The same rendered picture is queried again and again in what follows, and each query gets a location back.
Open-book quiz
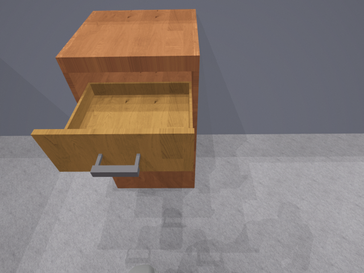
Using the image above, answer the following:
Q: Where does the drawer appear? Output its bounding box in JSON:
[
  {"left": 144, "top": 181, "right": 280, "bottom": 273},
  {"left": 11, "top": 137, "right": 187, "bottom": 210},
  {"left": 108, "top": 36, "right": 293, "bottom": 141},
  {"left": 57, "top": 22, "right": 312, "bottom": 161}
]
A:
[{"left": 31, "top": 81, "right": 195, "bottom": 172}]

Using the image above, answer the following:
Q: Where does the handle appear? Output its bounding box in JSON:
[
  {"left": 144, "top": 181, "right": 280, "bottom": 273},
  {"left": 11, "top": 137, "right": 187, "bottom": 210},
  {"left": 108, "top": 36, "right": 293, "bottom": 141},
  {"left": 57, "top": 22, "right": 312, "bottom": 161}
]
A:
[{"left": 90, "top": 154, "right": 140, "bottom": 177}]

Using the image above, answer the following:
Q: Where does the cabinet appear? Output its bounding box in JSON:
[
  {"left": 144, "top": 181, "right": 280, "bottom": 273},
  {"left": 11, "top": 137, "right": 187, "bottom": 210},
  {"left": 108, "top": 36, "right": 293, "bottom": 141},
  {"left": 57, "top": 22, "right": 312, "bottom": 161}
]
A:
[{"left": 55, "top": 9, "right": 200, "bottom": 188}]

